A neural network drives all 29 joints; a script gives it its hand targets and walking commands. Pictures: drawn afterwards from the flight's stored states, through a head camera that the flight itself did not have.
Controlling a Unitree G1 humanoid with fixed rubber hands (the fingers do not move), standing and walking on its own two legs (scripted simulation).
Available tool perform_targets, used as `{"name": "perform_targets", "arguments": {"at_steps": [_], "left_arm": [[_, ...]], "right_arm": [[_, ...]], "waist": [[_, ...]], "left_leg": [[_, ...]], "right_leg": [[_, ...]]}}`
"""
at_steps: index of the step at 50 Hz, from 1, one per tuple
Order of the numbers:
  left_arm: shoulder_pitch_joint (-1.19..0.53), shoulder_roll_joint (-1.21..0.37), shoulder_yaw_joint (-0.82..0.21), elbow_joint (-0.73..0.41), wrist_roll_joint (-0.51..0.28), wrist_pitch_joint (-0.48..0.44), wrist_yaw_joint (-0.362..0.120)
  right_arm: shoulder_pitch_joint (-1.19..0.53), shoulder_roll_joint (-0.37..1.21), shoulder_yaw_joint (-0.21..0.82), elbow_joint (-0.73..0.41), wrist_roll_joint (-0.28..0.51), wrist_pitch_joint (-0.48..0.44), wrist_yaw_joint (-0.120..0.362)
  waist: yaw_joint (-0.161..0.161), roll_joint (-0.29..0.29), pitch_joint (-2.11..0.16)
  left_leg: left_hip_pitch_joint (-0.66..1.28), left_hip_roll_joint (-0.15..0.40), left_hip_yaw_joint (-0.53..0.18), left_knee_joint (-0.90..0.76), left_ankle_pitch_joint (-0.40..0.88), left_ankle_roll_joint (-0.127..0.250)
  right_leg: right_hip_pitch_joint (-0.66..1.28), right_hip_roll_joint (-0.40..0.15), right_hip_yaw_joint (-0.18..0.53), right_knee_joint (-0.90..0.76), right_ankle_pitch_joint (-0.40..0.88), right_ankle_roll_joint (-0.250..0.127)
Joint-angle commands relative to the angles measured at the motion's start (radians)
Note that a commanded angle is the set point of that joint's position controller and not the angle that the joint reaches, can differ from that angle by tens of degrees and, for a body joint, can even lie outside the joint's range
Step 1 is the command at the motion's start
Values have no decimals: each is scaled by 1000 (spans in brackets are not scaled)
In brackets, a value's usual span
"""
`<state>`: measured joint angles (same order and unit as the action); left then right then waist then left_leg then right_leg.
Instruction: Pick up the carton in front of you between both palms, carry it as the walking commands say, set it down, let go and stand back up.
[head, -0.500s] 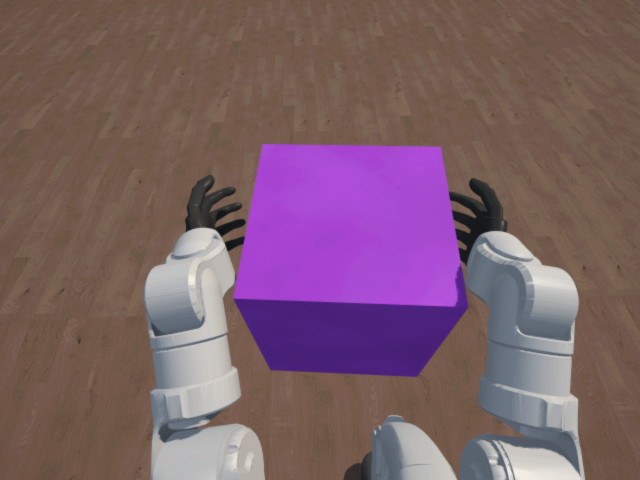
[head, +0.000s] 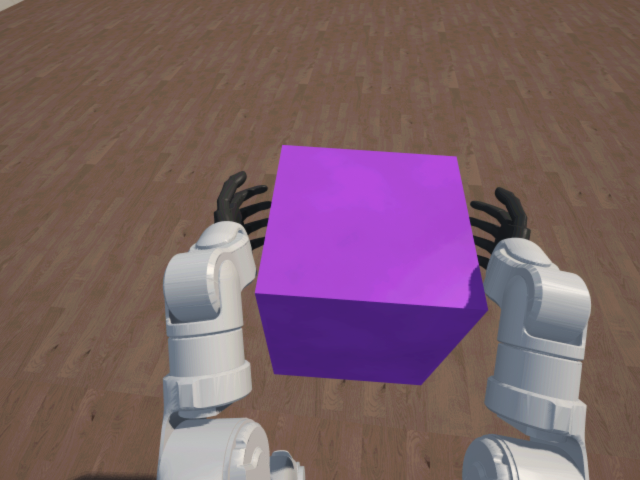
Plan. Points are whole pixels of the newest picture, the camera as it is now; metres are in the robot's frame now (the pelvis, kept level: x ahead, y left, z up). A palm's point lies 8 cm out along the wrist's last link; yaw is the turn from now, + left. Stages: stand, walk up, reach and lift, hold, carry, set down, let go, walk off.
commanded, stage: carry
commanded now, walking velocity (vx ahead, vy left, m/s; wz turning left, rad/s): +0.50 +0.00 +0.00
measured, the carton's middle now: (357, 274) +0.35 +0.01 +0.07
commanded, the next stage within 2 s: none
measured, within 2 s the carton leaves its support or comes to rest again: neither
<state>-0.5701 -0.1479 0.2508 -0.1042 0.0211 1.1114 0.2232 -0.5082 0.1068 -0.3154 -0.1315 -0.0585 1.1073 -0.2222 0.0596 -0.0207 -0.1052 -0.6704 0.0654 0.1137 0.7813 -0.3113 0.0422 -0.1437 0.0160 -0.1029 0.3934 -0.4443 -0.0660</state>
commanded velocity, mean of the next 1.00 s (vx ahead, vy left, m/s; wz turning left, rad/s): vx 0.50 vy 0.00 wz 0.00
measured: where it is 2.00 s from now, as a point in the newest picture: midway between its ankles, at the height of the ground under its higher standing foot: (366, 222)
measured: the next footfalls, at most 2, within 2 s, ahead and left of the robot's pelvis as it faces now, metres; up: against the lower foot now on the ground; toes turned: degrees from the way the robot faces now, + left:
left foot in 0.06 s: +0.21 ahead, +0.12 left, +0.03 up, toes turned +6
right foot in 0.42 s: +0.42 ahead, -0.12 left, +0.05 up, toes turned -5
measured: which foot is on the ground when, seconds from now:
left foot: up 0.00-0.04, down 0.06-0.44, up 0.46-0.74, down 0.76-1.00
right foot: down 0.00-0.10, up 0.12-0.40, down 0.42-0.78, up 0.80-1.00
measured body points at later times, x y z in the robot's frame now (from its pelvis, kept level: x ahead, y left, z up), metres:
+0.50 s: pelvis +0.30 -0.02 +0.02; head +0.31 -0.02 +0.47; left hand +0.64 +0.15 +0.15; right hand +0.65 -0.17 +0.14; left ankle +0.19 +0.10 -0.63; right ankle +0.38 -0.11 -0.69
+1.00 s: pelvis +0.58 +0.01 +0.06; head +0.58 +0.02 +0.51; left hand +0.94 +0.15 +0.17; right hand +0.91 -0.17 +0.16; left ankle +0.54 +0.09 -0.69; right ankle +0.64 -0.12 -0.63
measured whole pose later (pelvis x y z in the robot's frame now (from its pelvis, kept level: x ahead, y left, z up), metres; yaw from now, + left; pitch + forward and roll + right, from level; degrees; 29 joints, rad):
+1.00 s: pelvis +0.58 +0.01 +0.06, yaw -1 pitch +4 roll -1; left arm -0.52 -0.14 0.34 -0.02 0.09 1.10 0.21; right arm -0.48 0.16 -0.29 -0.02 -0.04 1.11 -0.21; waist -0.07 0.00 -0.10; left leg -0.20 0.01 0.12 0.40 -0.28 0.05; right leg -0.63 -0.05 -0.07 0.91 -0.26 0.00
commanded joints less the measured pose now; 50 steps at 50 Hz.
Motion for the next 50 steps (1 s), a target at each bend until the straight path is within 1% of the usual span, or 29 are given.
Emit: {"name": "perform_targets", "arguments": {"at_steps": [1,2,3,4,5,6,8,9,12,14,18,20,21,22,23,24,26,28,33,35,37,38,39,40,42,43,45,46,50], "left_arm": [[-439,-576,-489,14,-110,13,-4],[-425,-600,-484,41,-112,14,-5],[-457,-602,-472,11,-98,7,-5],[-468,-594,-459,15,-77,7,-8],[-522,-592,-463,-23,-87,2,-9],[-577,-666,-499,-48,-160,-6,-16],[-547,-672,-456,-18,-120,-16,-15],[-512,-675,-456,-30,-80,-21,-15],[-552,-634,-463,-75,-94,-37,-16],[-555,-629,-498,-97,-110,-38,-16],[-472,-619,-522,-127,-135,-36,-24],[-425,-589,-509,-72,-113,-20,-17],[-414,-584,-509,-47,-136,-14,-16],[-397,-567,-526,21,-137,-12,-11],[-394,-567,-510,-5,-117,-18,-7],[-446,-623,-536,-71,-159,-11,-19],[-523,-689,-581,-93,-209,-21,-38],[-565,-709,-616,-133,-216,-40,-44],[-562,-636,-627,-209,-243,-57,-45],[-502,-620,-619,-127,-230,-42,-32],[-419,-575,-560,-70,-195,-24,-24],[-410,-544,-538,-73,-158,-21,-17],[-450,-530,-509,-70,-133,-9,-8],[-458,-540,-509,-39,-128,10,-2],[-467,-576,-481,5,-117,26,7],[-499,-596,-455,-1,-114,22,3],[-519,-651,-466,19,-115,13,-2],[-488,-637,-442,33,-90,5,-5],[-404,-706,-451,131,-43,-32,-13]], "right_arm": [[-557,642,562,45,169,6,6],[-567,645,558,38,171,6,5],[-549,659,554,77,159,8,1],[-597,653,561,45,162,-9,-5],[-605,686,546,73,169,-8,-7],[-636,720,582,2,200,-18,0],[-672,785,653,-36,238,-27,19],[-730,808,684,-74,261,-30,30],[-740,816,719,-109,314,-43,47],[-689,759,693,-114,302,-51,41],[-583,688,659,-132,243,-41,22],[-522,647,640,-84,189,-24,11],[-472,620,602,-29,163,-10,6],[-481,598,581,-65,154,-9,4],[-543,636,617,-81,179,-6,7],[-542,654,595,-60,172,-4,3],[-553,690,558,-50,173,-17,9],[-586,727,571,-34,164,-31,15],[-561,687,571,-86,160,-54,0],[-500,614,553,-43,132,-39,-4],[-477,575,560,-36,150,-23,-9],[-450,575,559,0,148,-14,-11],[-500,571,564,-19,161,-13,-12],[-491,550,536,38,146,-3,-10],[-586,615,581,-32,203,8,2],[-646,650,600,-47,222,9,9],[-609,701,577,9,207,3,17],[-631,736,608,9,231,-2,24],[-590,779,615,68,212,-45,43]], "waist": [[-7,-125,-222],[-83,-142,-308],[-137,-106,-379],[-171,132,-437],[-168,330,-382],[-166,258,-377],[-167,59,-370],[-119,31,-355],[-86,49,-297],[-112,139,-266],[-71,225,-293],[-26,100,-343],[26,11,-410],[41,-221,-461],[48,-315,-406],[34,-192,-396],[13,24,-384],[6,-50,-357],[13,-126,-349],[-17,-170,-299],[-103,-137,-360],[-124,-1,-396],[-140,249,-366],[-134,378,-267],[-119,92,-244],[-123,67,-248],[-106,141,-240],[-110,89,-223],[-104,162,-211]], "left_leg": [[79,-104,139,-140,-33,15],[345,-142,161,-223,-8,22],[639,-84,61,-233,-17,54],[866,154,-422,-334,-119,166],[998,278,-761,-463,120,287],[978,288,-736,-373,331,337],[917,273,-580,-327,295,267],[800,246,-487,-348,118,197],[613,229,-351,-463,-65,163],[621,186,-262,-469,53,179],[582,171,-119,-404,247,101],[468,117,-1,-188,393,38],[343,70,52,46,358,-8],[150,-51,49,309,77,-69],[-93,-141,-22,478,-255,-53],[-112,-72,-136,594,-253,-15],[-133,-22,-162,563,-156,8],[-95,6,-143,438,-89,14],[117,-65,-22,-71,-113,-27],[253,-90,38,-220,-9,-25],[562,-124,128,-297,74,-18],[744,-45,20,-300,42,-3],[860,198,-396,-392,-107,62],[864,307,-707,-512,38,183],[792,316,-609,-433,184,230],[770,270,-516,-435,186,197],[726,228,-427,-501,114,138],[686,232,-352,-520,204,139],[701,173,-200,-534,344,108]], "right_leg": [[200,-195,103,17,705,-112],[142,-183,40,174,842,-72],[-63,-142,-31,369,789,-14],[-353,-46,-26,679,530,54],[-656,103,20,873,18,52],[-722,42,122,1060,-78,34],[-783,-26,168,1049,-47,5],[-714,-71,187,995,-29,-1],[-615,-92,98,820,72,9],[-613,-88,48,672,83,26],[-317,-15,-67,304,94,28],[11,56,-150,158,205,15],[228,-23,-21,149,105,-21],[332,-296,546,7,-46,-140],[406,-381,789,-93,177,-252],[348,-375,741,-37,293,-246],[286,-344,563,23,427,-217],[231,-305,440,-4,369,-137],[140,-230,216,-20,352,-119],[48,-224,158,-32,318,-87],[-35,-187,37,170,416,-20],[-178,-149,3,316,382,13],[-434,-61,-28,563,98,63],[-667,34,28,750,-81,64],[-716,-44,117,891,-55,31],[-714,-76,125,850,16,42],[-657,-98,105,729,114,57],[-629,-97,77,655,156,59],[-534,-69,14,351,241,72]]}}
